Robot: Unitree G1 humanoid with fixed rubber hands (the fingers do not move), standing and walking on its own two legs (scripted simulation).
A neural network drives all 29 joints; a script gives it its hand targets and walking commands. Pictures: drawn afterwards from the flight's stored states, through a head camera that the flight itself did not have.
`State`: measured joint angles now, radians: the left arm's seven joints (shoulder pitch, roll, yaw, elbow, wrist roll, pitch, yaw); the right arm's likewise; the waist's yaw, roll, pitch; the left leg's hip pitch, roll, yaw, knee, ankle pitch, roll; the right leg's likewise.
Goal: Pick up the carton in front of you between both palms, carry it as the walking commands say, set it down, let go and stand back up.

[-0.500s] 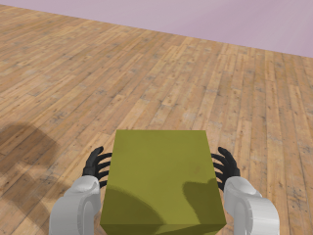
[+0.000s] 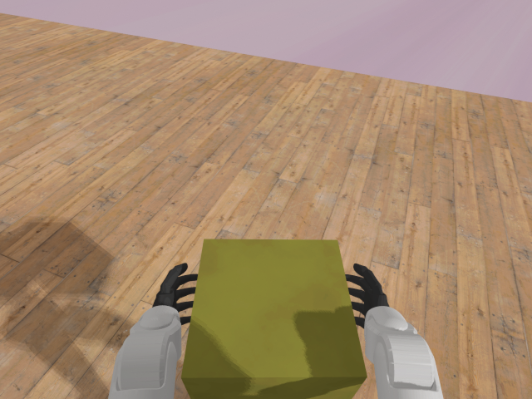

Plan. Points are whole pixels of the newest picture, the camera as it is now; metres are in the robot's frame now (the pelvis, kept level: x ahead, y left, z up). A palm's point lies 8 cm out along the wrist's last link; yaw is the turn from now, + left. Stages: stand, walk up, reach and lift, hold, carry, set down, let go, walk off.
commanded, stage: carry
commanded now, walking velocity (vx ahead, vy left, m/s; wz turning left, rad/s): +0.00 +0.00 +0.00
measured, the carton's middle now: (269, 336) +0.27 +0.00 -0.04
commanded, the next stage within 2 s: hold in 1.26 s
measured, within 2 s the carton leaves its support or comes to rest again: neither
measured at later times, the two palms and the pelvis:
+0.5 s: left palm (163, 324) +0.25 +0.16 +0.04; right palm (374, 326) +0.25 -0.14 +0.04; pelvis -0.03 +0.01 +0.00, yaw +0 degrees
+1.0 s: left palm (154, 331) +0.24 +0.16 +0.04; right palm (369, 332) +0.24 -0.13 +0.04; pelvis -0.04 +0.01 +0.00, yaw +0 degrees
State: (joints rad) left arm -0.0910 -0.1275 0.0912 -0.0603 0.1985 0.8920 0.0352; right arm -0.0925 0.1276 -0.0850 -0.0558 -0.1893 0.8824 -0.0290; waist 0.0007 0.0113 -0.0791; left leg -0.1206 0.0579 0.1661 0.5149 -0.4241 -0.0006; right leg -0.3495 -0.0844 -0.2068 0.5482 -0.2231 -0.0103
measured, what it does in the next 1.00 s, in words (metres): stands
